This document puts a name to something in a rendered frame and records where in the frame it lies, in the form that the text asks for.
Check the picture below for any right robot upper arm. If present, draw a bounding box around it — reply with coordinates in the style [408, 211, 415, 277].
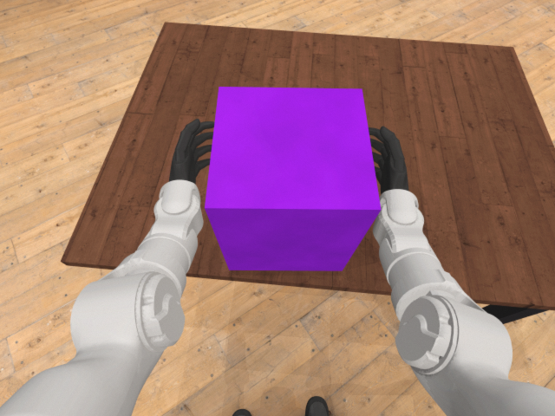
[395, 295, 555, 416]

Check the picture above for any carton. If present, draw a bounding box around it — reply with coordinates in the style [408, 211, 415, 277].
[205, 87, 381, 271]

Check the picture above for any left robot upper arm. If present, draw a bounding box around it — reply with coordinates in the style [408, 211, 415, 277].
[0, 271, 185, 416]

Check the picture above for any left robot hand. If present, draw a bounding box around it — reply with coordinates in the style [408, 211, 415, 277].
[169, 119, 215, 185]

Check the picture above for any right robot forearm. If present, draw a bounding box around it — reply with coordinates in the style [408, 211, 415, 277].
[373, 189, 487, 321]

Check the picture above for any right robot foot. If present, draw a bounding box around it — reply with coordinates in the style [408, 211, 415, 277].
[305, 396, 329, 416]

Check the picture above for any left robot forearm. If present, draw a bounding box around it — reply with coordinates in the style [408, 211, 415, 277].
[70, 179, 204, 345]

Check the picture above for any table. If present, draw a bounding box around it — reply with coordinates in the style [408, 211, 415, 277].
[61, 22, 555, 324]

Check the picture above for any right robot hand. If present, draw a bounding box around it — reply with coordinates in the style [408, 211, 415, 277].
[369, 126, 408, 195]

